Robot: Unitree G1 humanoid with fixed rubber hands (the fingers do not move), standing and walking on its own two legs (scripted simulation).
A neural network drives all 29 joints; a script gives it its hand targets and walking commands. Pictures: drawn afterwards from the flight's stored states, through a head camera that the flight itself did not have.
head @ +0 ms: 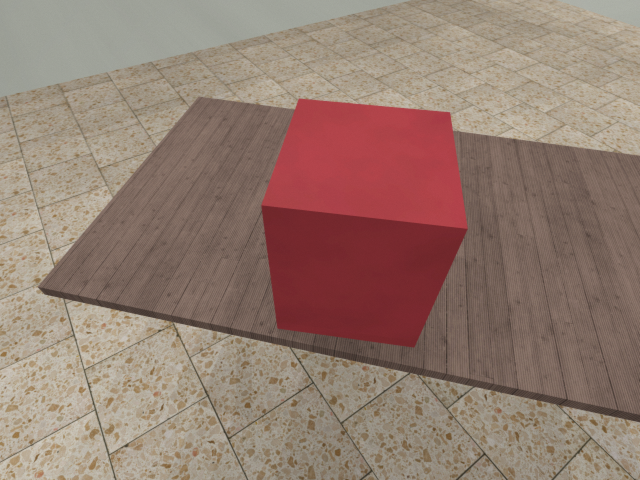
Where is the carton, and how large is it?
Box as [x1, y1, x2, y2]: [261, 99, 467, 346]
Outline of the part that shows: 299,99 261,205 277,328 406,346 414,346 467,228 449,112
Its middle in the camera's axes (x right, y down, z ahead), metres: +0.05 -0.02 +0.54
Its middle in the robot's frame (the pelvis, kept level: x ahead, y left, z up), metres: +0.43 -0.04 +0.08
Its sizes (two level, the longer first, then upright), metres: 0.210 0.200 0.250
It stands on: a table, 0.73 m high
